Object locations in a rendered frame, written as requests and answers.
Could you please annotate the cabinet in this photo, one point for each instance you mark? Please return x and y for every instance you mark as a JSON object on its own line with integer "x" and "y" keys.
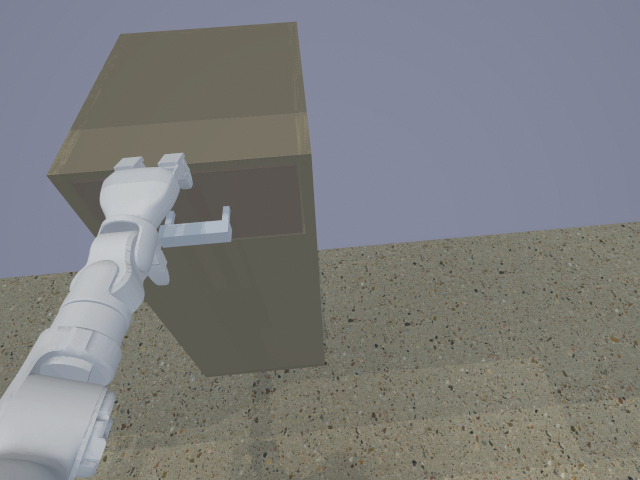
{"x": 226, "y": 97}

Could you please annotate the drawer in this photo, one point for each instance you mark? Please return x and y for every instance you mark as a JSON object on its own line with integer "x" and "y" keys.
{"x": 264, "y": 200}

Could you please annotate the robot left upper arm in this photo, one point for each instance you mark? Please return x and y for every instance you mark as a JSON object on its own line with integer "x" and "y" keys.
{"x": 55, "y": 429}

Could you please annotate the left robot hand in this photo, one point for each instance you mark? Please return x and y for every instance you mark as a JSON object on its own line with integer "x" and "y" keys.
{"x": 148, "y": 193}

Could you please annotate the handle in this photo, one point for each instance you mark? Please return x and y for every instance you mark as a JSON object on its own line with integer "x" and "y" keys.
{"x": 174, "y": 235}

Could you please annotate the left robot forearm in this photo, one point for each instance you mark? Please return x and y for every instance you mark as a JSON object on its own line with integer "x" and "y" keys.
{"x": 83, "y": 342}

